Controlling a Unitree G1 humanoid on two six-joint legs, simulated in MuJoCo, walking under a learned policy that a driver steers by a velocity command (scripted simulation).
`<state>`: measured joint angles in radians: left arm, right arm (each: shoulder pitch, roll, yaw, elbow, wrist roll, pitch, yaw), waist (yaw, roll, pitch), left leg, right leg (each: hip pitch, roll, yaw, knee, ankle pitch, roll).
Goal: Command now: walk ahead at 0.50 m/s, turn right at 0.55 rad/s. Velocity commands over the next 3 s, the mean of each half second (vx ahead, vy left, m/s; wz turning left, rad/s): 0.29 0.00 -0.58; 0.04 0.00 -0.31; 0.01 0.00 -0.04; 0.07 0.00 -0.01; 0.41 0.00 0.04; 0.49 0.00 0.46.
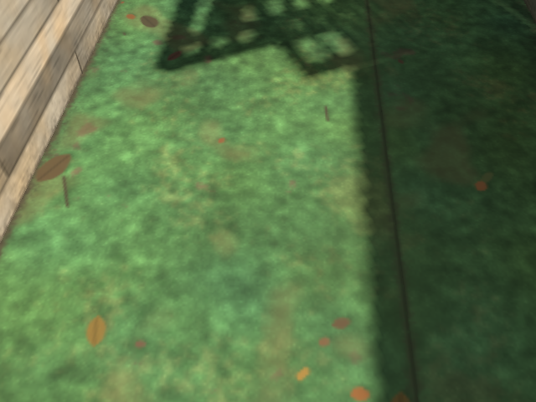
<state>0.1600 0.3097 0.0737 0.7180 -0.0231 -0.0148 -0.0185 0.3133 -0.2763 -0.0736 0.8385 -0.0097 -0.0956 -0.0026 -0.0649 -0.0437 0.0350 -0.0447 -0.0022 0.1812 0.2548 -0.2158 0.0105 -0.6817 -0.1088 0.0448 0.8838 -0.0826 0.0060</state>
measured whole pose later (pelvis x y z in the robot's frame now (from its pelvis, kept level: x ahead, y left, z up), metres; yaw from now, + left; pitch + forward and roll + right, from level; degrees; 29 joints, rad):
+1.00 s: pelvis +0.27 -0.05 -0.01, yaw -26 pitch +0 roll +0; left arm 0.17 0.29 0.05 0.72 -0.01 0.06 0.02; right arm 0.15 -0.25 -0.03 0.76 0.00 0.00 0.00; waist -0.01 -0.02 0.05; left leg -0.30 0.00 -0.04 0.51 -0.22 -0.01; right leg -0.22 -0.01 0.08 0.50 -0.28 0.06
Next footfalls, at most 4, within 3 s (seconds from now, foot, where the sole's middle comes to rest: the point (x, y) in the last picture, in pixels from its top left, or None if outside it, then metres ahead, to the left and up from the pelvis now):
0.18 right None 0.27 -0.15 -0.78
0.70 left None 0.40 0.03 -0.78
1.00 right None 0.23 -0.19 -0.78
2.50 right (400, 340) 0.62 -0.36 -0.78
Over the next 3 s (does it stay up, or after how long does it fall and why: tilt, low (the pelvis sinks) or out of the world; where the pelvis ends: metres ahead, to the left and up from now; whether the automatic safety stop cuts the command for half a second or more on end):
stays up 0.77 -0.27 -0.02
